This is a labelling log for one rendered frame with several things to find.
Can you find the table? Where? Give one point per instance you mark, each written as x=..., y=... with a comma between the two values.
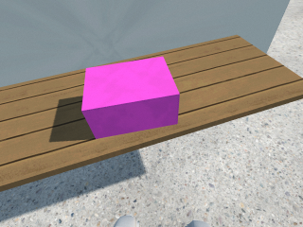
x=43, y=131

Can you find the robot left thigh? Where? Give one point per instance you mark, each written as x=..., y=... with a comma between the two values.
x=127, y=221

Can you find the carton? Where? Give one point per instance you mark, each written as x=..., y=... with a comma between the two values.
x=129, y=96

